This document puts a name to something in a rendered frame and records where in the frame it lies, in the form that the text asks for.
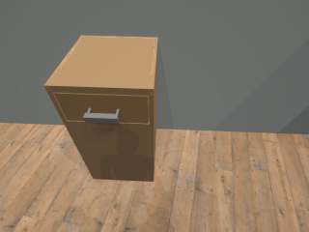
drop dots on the cabinet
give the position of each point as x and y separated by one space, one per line
111 65

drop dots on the drawer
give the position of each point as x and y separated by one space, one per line
133 108

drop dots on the handle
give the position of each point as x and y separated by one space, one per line
109 118

